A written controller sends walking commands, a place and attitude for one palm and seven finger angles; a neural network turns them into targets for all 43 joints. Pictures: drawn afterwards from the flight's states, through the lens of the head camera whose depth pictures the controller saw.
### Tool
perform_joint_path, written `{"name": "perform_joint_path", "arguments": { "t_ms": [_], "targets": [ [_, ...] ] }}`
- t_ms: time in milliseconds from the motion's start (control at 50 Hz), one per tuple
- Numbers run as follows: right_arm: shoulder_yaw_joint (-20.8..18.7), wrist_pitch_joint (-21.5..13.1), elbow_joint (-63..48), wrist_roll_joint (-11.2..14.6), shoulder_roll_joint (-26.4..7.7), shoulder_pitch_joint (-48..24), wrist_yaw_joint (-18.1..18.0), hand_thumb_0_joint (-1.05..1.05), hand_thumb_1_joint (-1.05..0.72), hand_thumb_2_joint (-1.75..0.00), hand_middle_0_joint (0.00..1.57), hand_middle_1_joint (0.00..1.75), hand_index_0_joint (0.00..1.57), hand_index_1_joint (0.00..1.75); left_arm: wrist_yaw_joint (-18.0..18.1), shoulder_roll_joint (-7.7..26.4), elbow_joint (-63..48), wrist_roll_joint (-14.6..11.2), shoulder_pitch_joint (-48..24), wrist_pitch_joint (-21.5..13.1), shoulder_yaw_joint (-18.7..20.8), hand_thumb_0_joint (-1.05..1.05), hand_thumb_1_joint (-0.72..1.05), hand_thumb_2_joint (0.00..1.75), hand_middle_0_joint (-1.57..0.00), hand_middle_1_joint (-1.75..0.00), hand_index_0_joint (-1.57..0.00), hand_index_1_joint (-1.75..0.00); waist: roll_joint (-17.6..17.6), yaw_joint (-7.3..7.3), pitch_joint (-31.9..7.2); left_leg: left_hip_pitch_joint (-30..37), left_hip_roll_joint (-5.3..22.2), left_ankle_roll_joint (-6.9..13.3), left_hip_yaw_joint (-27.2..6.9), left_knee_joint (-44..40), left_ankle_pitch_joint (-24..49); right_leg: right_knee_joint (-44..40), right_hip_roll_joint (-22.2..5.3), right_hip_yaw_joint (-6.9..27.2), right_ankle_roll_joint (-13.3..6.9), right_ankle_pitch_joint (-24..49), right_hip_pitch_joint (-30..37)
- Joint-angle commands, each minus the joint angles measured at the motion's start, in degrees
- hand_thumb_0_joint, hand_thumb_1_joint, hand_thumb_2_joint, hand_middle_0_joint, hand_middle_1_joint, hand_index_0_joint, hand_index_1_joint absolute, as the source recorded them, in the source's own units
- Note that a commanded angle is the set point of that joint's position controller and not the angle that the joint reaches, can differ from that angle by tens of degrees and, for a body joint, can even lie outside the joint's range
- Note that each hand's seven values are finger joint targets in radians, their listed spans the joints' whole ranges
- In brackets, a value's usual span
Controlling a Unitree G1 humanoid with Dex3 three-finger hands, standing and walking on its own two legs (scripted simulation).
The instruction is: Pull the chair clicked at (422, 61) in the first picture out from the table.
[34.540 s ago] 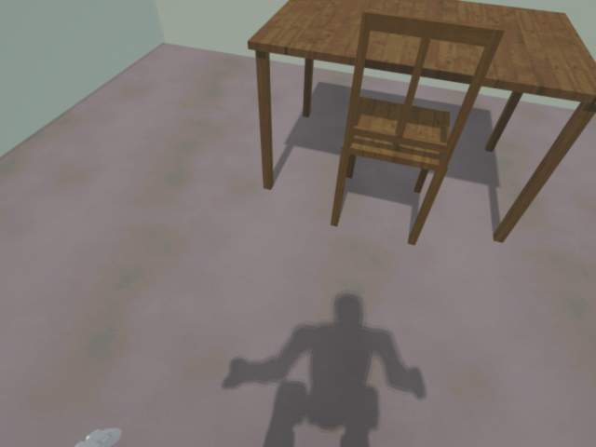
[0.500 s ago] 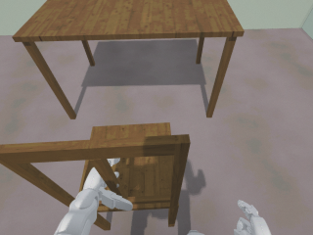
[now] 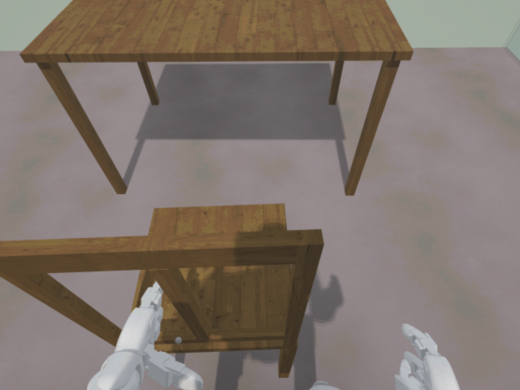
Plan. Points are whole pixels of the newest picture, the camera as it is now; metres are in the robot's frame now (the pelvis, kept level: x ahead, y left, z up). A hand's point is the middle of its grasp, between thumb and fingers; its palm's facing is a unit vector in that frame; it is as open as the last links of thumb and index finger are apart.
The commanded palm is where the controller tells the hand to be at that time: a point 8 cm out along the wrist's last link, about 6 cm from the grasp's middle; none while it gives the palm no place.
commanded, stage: draw the fingers out of the gap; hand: left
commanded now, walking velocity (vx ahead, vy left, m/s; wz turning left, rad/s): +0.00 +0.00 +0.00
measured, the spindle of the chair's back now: (187, 307) +0.26 +0.12 -0.04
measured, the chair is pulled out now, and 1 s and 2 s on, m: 0.64 0.64 0.63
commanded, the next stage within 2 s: draw the hand back to the body in 0.50 s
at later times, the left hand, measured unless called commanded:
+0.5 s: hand out of the picture +0.14 +0.13 -0.04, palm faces -0.07 -0.99 -0.09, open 17.5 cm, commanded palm +0.12 +0.18 -0.02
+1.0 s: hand (135, 372) +0.16 +0.16 +0.04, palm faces +0.01 -1.00 -0.07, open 17.5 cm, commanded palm +0.11 +0.23 +0.06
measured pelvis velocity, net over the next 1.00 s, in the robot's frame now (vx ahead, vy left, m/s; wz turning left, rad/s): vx -0.02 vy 0.01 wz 0.00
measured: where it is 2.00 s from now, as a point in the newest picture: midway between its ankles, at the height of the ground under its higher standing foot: outside the picture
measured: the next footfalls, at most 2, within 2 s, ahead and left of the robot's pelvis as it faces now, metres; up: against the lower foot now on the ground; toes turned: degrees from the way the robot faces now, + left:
none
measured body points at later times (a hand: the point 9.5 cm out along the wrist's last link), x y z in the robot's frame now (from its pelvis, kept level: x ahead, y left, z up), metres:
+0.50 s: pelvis +0.00 +0.02 -0.01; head +0.03 +0.01 +0.43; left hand +0.14 +0.19 -0.03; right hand +0.19 -0.22 -0.08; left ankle -0.02 +0.15 -0.69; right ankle +0.02 -0.11 -0.69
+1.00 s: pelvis -0.02 +0.01 -0.04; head +0.03 +0.00 +0.41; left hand +0.15 +0.21 +0.05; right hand +0.18 -0.22 -0.12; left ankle -0.02 +0.15 -0.69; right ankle +0.02 -0.11 -0.69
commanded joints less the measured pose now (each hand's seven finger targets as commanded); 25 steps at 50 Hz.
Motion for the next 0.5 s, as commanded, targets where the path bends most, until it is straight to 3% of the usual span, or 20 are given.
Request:
{"name": "perform_joint_path", "arguments": {
  "t_ms": [0,40,60,80,180,240,320,360,420,480],
  "targets": [
    [-2.47,-4.54,-9.36,0.16,-6.44,-3.42,-1.02,0.00,-0.90,-0.90,0.20,0.30,0.20,0.30,0.24,4.88,-15.42,0.23,-2.00,-3.92,0.72,0.00,-0.55,0.20,0.00,0.00,0.00,0.00,-3.59,-0.75,-10.74,1.53,-2.16,3.81,0.85,-4.50,15.05,-7.40,0.47,0.70,0.33,13.75,9.66],
    [-2.56,-5.14,-9.52,0.13,-6.29,-3.62,-1.18,0.00,-0.90,-0.90,0.20,0.30,0.20,0.30,0.34,4.61,-17.26,0.63,1.41,-4.02,0.00,0.00,-0.55,0.20,0.00,0.00,0.00,0.00,-1.66,-0.45,-10.70,2.30,-2.14,3.73,0.46,-4.21,16.43,-6.72,0.50,0.19,-0.07,14.52,8.93],
    [-2.42,-5.39,-9.72,0.09,-5.98,-3.57,-1.17,0.00,-0.90,-0.90,0.20,0.30,0.20,0.30,0.19,3.19,-18.39,0.54,2.91,-4.02,-1.56,0.00,-0.55,0.20,0.00,0.00,0.00,0.00,-1.70,-0.70,-11.19,2.67,-2.14,3.75,0.32,-3.97,16.51,-6.42,0.41,-0.16,0.04,14.39,8.53],
    [-2.55,-5.51,-9.56,0.10,-6.01,-3.56,-1.28,0.00,-0.90,-0.90,0.20,0.30,0.20,0.30,0.31,4.57,-18.94,0.63,3.54,-4.08,-0.37,0.00,-0.55,0.20,0.00,0.00,0.00,0.00,-1.65,-0.52,-10.99,2.38,-2.15,3.65,0.24,-3.63,16.50,-6.27,0.42,-0.04,0.02,14.62,8.49],
    [-2.44,-5.33,-10.57,-0.04,-5.51,-4.56,-1.59,0.00,-0.90,-0.90,0.20,0.30,0.20,0.30,0.51,4.34,-20.37,1.41,8.53,-3.46,-0.75,0.00,-0.55,0.20,0.00,0.00,0.00,0.00,-3.73,-0.22,-8.79,-0.03,-2.30,3.67,-0.22,-3.26,13.68,-5.80,0.57,-0.38,0.03,10.96,6.72],
    [-2.40,-5.21,-11.56,-0.13,-5.32,-5.18,-1.77,0.00,-0.90,-0.90,0.20,0.30,0.20,0.30,0.75,4.64,-22.56,2.17,11.24,-3.11,-0.83,0.00,-0.55,0.20,0.00,0.00,0.00,0.00,-1.47,0.49,-8.86,-0.41,-2.39,3.60,-0.61,-3.13,13.84,-4.94,0.63,-0.61,-0.44,10.01,6.15],
    [-2.26,-5.07,-12.88,-0.04,-4.70,-5.30,-1.84,0.00,-0.90,-0.90,0.20,0.30,0.20,0.30,0.59,2.37,-25.91,2.20,15.58,-2.84,-3.52,0.00,-0.55,0.20,0.00,0.00,0.00,0.00,-2.32,0.29,-8.81,-0.54,-2.27,3.56,-0.73,-2.51,13.23,-4.54,0.66,-0.87,-0.31,9.23,5.32],
    [-2.23,-5.10,-13.16,-0.13,-4.47,-5.40,-1.88,0.00,-0.90,-0.90,0.20,0.30,0.20,0.30,0.77,1.91,-26.84,2.26,17.55,-2.56,-4.12,0.00,-0.55,0.20,0.00,0.00,0.00,0.00,-1.04,0.37,-8.68,-0.69,-2.29,3.51,-0.95,-2.30,13.33,-4.14,0.64,-1.05,-0.40,9.02,4.91],
    [-2.33,-4.93,-13.65,-0.13,-4.52,-5.38,-2.06,0.00,-0.90,-0.90,0.20,0.30,0.20,0.30,0.77,2.62,-27.93,2.69,19.17,-2.53,-4.02,0.00,-0.55,0.20,0.00,0.00,0.00,0.00,-2.83,0.26,-7.61,-2.13,-2.31,3.57,-1.07,-1.75,11.40,-4.09,0.82,-0.97,-0.32,7.06,3.87],
    [-2.35,-4.72,-14.40,-0.23,-4.43,-5.28,-2.19,0.00,-0.90,-0.90,0.20,0.30,0.20,0.30,1.29,3.01,-29.79,3.53,20.78,-2.81,-4.16,0.00,-0.55,0.20,0.00,0.00,0.00,0.00,-2.26,0.55,-7.87,-2.61,-2.38,3.53,-1.36,-1.47,11.16,-2.99,1.00,-1.29,-0.53,6.28,2.93]
  ]
}}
